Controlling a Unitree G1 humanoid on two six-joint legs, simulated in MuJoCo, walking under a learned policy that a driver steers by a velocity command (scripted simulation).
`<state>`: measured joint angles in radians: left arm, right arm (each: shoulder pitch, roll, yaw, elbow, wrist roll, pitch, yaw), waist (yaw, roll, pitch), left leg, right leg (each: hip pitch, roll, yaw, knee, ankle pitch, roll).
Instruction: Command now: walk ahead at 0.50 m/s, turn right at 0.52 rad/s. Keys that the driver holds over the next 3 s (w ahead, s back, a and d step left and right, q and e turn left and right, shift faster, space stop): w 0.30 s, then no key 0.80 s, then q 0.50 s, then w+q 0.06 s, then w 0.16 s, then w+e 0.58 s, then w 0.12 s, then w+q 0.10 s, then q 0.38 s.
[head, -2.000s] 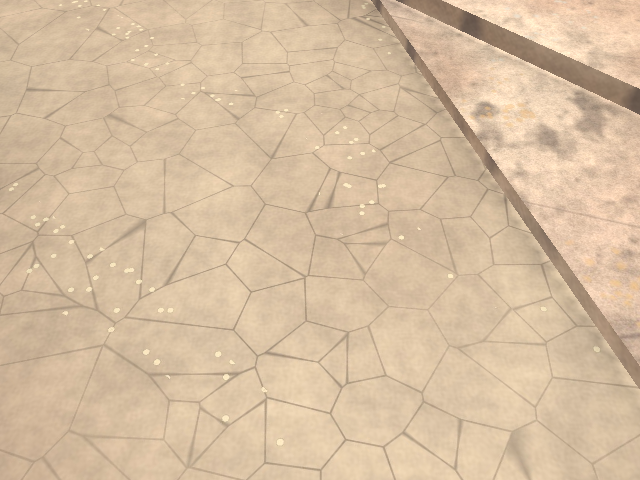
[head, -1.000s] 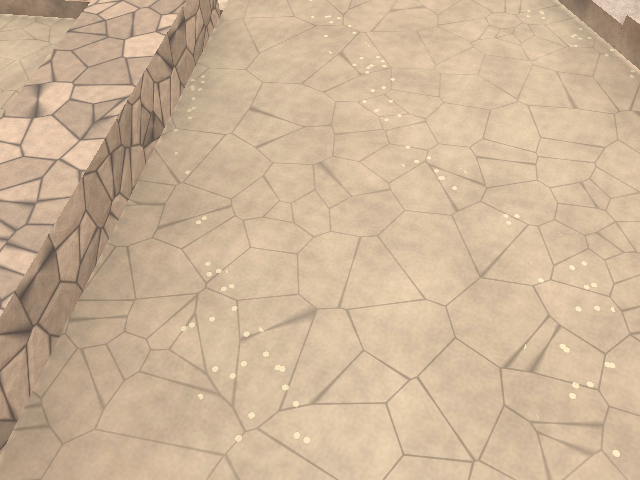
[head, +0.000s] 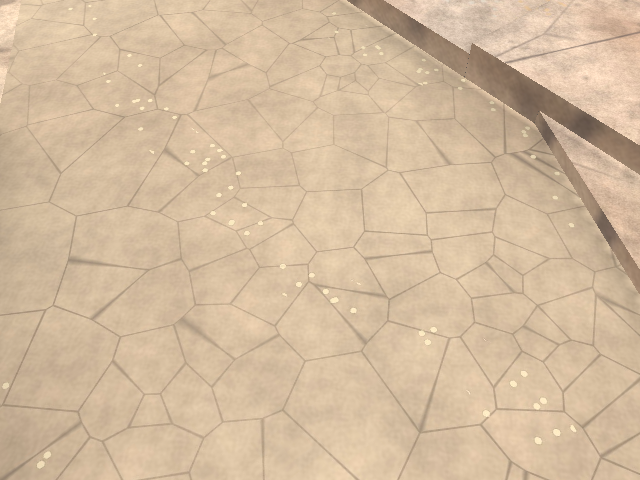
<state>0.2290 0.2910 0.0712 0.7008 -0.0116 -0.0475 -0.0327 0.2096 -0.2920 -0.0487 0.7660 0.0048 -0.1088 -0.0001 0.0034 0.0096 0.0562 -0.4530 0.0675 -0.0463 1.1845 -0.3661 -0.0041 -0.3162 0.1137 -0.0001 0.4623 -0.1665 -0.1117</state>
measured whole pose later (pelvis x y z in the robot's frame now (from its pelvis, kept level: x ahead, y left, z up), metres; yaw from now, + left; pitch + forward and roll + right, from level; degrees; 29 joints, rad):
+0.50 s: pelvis +0.27 +0.07 +0.00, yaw -6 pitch +1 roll +0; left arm 0.27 0.30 0.06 0.76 -0.01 -0.02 0.02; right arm 0.18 -0.26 -0.04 0.76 -0.01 -0.09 0.03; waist 0.00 -0.04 0.05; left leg -0.34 -0.03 0.04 0.45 -0.14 0.05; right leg -0.45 0.01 0.07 1.13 -0.45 0.02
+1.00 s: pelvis +0.37 +0.04 +0.00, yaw -6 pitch -1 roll +1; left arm 0.16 0.24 0.05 0.81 0.01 0.00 0.03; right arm 0.16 -0.25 -0.01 0.92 -0.01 -0.01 0.00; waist -0.01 0.00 0.02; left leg -0.16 -0.02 0.03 0.49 -0.32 0.02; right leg -0.27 -0.02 0.04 0.52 -0.25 0.02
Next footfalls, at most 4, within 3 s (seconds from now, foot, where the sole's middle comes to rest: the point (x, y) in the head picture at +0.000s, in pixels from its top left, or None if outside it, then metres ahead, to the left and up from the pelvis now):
0.34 left None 0.38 0.15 -0.77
0.74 right None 0.41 -0.09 -0.77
2.22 right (342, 368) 0.69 -0.01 -0.77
2.70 left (266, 250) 1.02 0.18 -0.77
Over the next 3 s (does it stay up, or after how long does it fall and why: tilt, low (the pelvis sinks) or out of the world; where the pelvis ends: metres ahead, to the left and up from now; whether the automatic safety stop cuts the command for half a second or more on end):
stays up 0.93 0.10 0.01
